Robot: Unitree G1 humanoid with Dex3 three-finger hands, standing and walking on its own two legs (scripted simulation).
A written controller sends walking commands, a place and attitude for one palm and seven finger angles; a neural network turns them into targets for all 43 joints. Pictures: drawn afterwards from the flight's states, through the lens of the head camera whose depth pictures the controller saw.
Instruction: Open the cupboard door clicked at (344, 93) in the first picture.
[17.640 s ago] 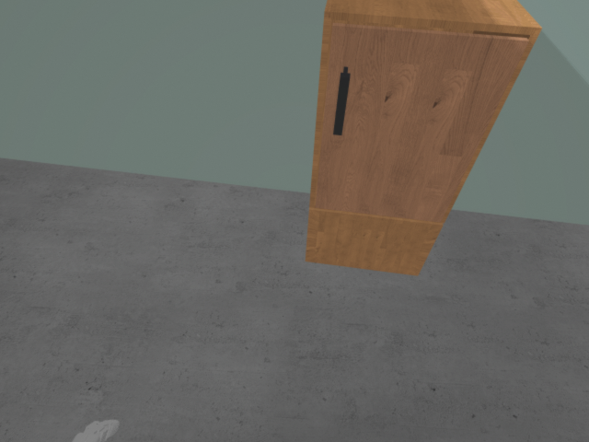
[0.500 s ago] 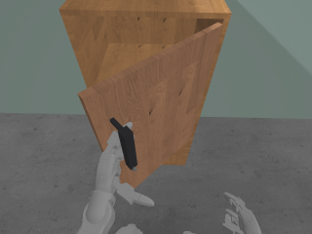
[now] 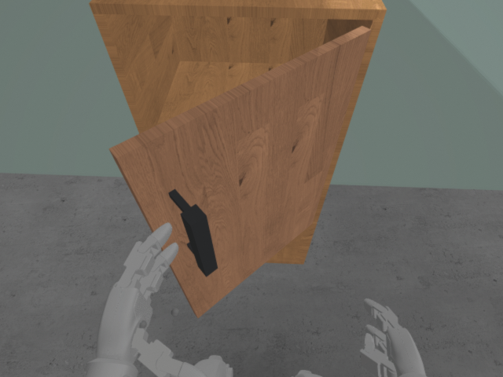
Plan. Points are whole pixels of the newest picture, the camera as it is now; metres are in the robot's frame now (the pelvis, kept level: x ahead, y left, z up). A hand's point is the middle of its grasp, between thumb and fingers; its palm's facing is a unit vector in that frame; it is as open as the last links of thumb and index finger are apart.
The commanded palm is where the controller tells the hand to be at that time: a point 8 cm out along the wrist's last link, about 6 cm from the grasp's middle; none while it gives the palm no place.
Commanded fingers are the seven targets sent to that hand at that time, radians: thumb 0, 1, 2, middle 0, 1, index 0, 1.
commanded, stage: slide the hand sideways off the handle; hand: left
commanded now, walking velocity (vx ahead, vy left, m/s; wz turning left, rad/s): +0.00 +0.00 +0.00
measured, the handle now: (193, 235) +0.31 +0.11 +0.08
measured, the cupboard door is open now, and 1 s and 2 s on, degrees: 43 43 43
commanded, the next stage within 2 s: draw the hand back to the body in 0.26 s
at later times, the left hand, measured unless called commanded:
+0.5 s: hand (137, 325) +0.18 +0.16 +0.08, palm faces -0.03 -1.00 -0.04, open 16.3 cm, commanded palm +0.15 +0.22 +0.10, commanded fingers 0.00 -0.50 0.30 -0.15 -0.30 -0.15 -0.30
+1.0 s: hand (62, 298) +0.19 +0.22 +0.14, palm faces +0.18 -0.95 -0.26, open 15.5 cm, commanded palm +0.15 +0.27 +0.16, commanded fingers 0.00 -0.05 0.50 -0.17 -0.30 -0.17 -0.30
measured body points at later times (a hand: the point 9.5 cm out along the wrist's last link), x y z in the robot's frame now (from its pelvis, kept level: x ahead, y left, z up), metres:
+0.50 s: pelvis -0.01 +0.00 +0.00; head +0.03 -0.01 +0.44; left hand +0.17 +0.21 +0.08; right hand +0.18 -0.23 -0.07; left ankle +0.02 +0.10 -0.67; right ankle -0.01 -0.09 -0.67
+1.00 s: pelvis +0.01 +0.02 +0.04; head +0.00 +0.02 +0.49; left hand +0.17 +0.27 +0.16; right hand +0.20 -0.19 -0.02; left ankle +0.02 +0.11 -0.67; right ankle -0.01 -0.09 -0.67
